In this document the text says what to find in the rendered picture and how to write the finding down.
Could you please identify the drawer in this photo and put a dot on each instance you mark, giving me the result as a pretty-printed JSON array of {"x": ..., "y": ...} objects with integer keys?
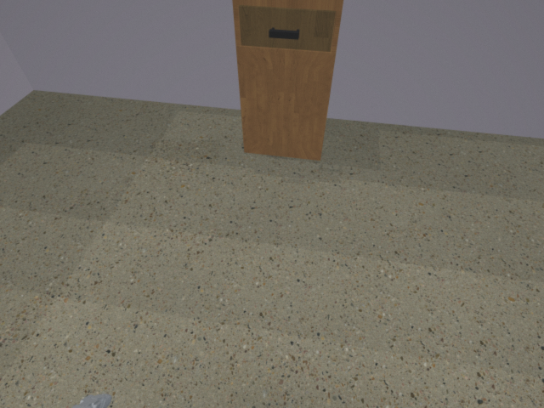
[{"x": 315, "y": 27}]

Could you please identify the handle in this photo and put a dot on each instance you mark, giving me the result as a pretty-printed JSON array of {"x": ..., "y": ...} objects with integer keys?
[{"x": 283, "y": 34}]

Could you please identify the cabinet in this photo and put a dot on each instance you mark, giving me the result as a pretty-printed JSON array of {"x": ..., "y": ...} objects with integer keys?
[{"x": 284, "y": 92}]

